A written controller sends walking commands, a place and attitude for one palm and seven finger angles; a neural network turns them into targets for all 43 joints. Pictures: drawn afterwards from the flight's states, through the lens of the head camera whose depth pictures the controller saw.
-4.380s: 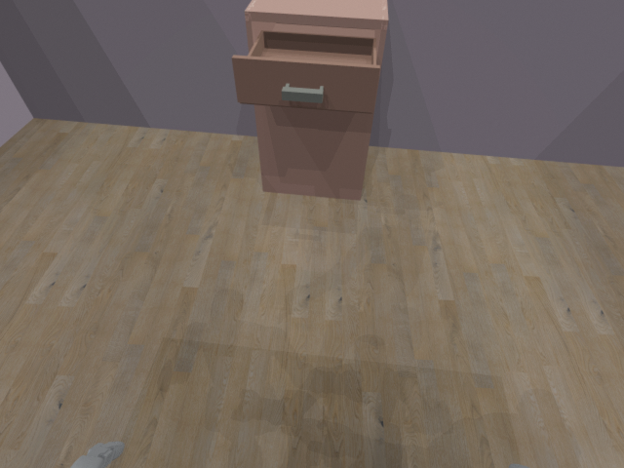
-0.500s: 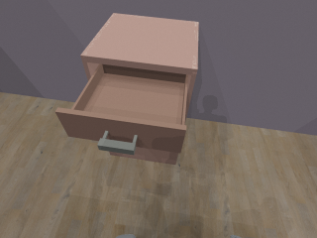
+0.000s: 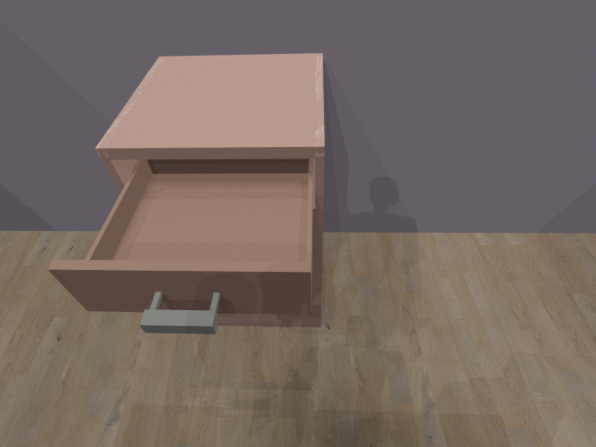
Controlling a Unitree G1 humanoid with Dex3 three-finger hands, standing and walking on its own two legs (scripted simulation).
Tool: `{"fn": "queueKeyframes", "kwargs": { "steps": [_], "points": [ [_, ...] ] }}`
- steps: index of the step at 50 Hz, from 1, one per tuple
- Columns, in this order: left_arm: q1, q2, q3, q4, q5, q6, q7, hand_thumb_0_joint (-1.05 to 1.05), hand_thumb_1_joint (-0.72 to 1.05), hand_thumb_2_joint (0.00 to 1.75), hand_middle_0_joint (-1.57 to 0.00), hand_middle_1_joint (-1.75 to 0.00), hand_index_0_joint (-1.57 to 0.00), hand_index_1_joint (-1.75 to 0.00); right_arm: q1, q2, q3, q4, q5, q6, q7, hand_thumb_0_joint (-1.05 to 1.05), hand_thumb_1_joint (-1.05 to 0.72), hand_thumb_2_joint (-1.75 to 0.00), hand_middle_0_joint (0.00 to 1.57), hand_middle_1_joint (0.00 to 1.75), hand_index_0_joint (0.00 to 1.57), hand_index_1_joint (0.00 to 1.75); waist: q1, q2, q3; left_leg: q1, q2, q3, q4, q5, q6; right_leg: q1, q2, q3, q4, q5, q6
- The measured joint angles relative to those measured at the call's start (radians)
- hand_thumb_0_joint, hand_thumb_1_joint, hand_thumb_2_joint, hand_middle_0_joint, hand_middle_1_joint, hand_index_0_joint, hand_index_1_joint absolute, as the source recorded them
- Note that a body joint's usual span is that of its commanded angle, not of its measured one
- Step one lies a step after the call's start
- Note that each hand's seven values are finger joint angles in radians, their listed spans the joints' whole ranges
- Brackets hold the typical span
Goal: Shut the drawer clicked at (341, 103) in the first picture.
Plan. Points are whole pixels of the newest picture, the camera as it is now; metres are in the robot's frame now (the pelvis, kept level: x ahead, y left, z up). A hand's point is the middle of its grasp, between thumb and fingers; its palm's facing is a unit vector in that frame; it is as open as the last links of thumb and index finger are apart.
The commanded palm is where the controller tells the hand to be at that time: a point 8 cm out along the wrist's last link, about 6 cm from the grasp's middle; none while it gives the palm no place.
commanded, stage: come to a stop and stand still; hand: left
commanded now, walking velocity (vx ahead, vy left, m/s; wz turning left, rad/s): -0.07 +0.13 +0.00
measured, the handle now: (183, 309) +0.34 +0.21 -0.07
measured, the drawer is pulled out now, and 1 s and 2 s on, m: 0.28 0.28 0.28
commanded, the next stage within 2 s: look again from close up in 0.56 s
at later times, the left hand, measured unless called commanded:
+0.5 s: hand out of the picture -0.05 +0.20 -0.17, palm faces +0.06 -0.98 -0.20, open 7.4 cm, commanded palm none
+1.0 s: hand out of the picture -0.06 +0.18 -0.18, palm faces +0.03 -0.99 -0.15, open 7.4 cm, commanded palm none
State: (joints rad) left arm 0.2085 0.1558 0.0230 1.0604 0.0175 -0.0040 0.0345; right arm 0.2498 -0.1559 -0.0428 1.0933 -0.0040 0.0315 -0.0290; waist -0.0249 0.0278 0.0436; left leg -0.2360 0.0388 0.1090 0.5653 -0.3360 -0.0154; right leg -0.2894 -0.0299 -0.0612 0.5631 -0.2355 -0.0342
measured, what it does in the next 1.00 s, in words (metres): steps on the spot: left foot, then right foot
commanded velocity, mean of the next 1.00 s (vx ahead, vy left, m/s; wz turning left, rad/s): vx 0.04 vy -0.01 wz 0.00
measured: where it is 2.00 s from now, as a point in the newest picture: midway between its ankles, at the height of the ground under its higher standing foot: outside the picture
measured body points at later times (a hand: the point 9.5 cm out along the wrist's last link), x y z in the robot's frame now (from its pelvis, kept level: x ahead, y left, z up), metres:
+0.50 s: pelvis -0.04 +0.02 +0.01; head -0.05 +0.02 +0.46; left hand -0.05 +0.25 -0.15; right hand -0.07 -0.18 -0.16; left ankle -0.07 +0.14 -0.73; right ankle -0.06 -0.08 -0.72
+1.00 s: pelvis -0.04 +0.03 +0.00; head -0.05 +0.03 +0.45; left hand -0.06 +0.23 -0.16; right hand -0.03 -0.20 -0.15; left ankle -0.07 +0.12 -0.73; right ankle -0.06 -0.07 -0.73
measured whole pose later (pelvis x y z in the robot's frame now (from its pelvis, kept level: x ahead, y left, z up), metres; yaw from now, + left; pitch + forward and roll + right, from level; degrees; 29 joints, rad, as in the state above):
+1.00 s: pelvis -0.04 +0.03 +0.00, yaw +0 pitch -1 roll -1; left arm 0.35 0.11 -0.02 1.10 0.02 -0.02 0.04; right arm 0.30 -0.16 0.01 1.08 -0.01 -0.02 -0.04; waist 0.00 0.01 -0.02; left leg -0.18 0.00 0.06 0.52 -0.32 0.03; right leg -0.17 0.03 -0.06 0.49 -0.30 -0.04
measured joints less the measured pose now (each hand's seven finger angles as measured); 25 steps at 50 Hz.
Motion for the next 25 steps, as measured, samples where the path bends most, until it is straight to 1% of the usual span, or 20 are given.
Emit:
{"fn": "queueKeyframes", "kwargs": {
  "steps": [2,5,8,11,14,16,17,22,23,25],
  "points": [
    [-0.009,-0.005,0.002,-0.003,-0.001,0.004,0.002,0.01,0.92,0.9,-0.2,-0.3,-0.2,-0.3,0.011,-0.002,-0.003,0.002,0.0,0.009,0.002,0.0,-0.91,-0.9,0.2,0.3,0.2,0.3,-0.001,0.009,0.0,-0.018,-0.004,-0.024,0.063,-0.056,-0.003,0.004,0.002,-0.006,-0.027,0.019,-0.007],
    [-0.027,-0.009,0.009,-0.012,0.001,0.009,0.003,0.01,0.92,0.9,-0.2,-0.3,-0.2,-0.3,0.025,-0.003,-0.006,0.007,0.0,0.016,0.004,0.0,-0.91,-0.9,0.2,0.3,0.2,0.3,0.006,0.008,0.0,-0.037,-0.01,-0.053,0.154,-0.097,-0.005,0.001,0.001,-0.011,-0.061,0.049,-0.01],
    [-0.039,-0.01,0.017,-0.023,0.004,0.011,0.002,0.0,0.92,0.9,-0.2,-0.3,-0.2,-0.3,0.034,-0.004,-0.008,0.008,-0.001,0.018,0.006,0.0,-0.91,-0.9,0.2,0.3,0.2,0.3,0.018,0.0,0.0,-0.031,-0.011,-0.068,0.176,-0.114,-0.007,-0.008,-0.002,-0.013,-0.087,0.078,-0.007],
    [-0.039,-0.006,0.024,-0.029,0.005,0.013,0.001,0.0,0.91,0.9,-0.2,-0.3,-0.2,-0.3,0.043,-0.004,-0.007,0.004,-0.002,0.01,0.007,0.0,-0.91,-0.9,0.2,0.3,0.2,0.3,0.028,-0.013,-0.005,0.008,-0.008,-0.07,0.091,-0.085,-0.004,-0.027,-0.005,-0.013,-0.1,0.102,0.002],
    [-0.028,0.0,0.029,-0.02,-0.001,0.022,0.001,0.0,0.91,0.9,-0.2,-0.3,-0.2,-0.3,0.056,-0.003,-0.002,0.002,-0.007,-0.01,0.005,0.0,-0.91,-0.9,0.2,0.3,0.2,0.3,0.029,-0.025,-0.017,0.074,-0.01,-0.075,-0.083,0.004,0.007,-0.059,-0.004,-0.011,-0.078,0.108,0.017],
    [-0.016,0.011,0.033,-0.002,-0.006,0.032,0.001,0.0,0.91,0.9,-0.2,-0.3,-0.2,-0.3,0.068,0.013,0.005,0.008,-0.015,-0.018,0.001,0.0,-0.91,-0.9,0.19,0.3,0.2,0.3,0.031,-0.057,-0.02,0.083,-0.027,-0.063,-0.098,0.041,0.01,-0.061,-0.013,0.013,-0.066,0.076,0.025],
    [-0.004,0.014,0.035,0.007,-0.005,0.035,0.0,0.0,0.92,0.9,-0.2,-0.3,-0.2,-0.3,0.08,0.02,0.009,0.011,-0.017,-0.021,0.0,0.0,-0.91,-0.9,0.19,0.3,0.2,0.3,0.031,-0.064,-0.029,0.09,-0.03,-0.062,-0.111,0.049,0.011,-0.058,-0.012,0.02,-0.061,0.046,0.028],
    [0.067,0.02,0.029,0.039,0.009,0.033,-0.017,0.0,0.92,0.9,-0.2,-0.3,-0.2,-0.3,0.119,0.045,0.021,0.034,-0.016,-0.024,-0.004,0.0,-0.91,-0.9,0.2,0.3,0.2,0.3,0.031,-0.061,-0.073,0.111,-0.035,-0.061,-0.166,0.073,0.02,-0.036,0.005,0.028,0.11,-0.067,0.031],
    [0.081,0.02,0.028,0.044,0.01,0.031,-0.019,0.0,0.92,0.9,-0.2,-0.3,-0.19,-0.3,0.121,0.051,0.023,0.036,-0.016,-0.026,-0.005,0.0,-0.91,-0.9,0.2,0.3,0.2,0.3,0.031,-0.062,-0.076,0.111,-0.038,-0.058,-0.172,0.075,0.02,-0.026,0.007,0.027,0.127,-0.09,0.031],
    [0.101,0.017,0.024,0.053,0.007,0.025,-0.019,0.0,0.92,0.9,-0.2,-0.3,-0.19,-0.3,0.117,0.059,0.026,0.035,-0.018,-0.033,-0.005,0.0,-0.9,-0.9,0.2,0.3,0.2,0.3,0.028,-0.064,-0.072,0.104,-0.043,-0.053,-0.174,0.077,0.017,0.009,0.007,0.022,0.102,-0.125,0.032]
  ]
}}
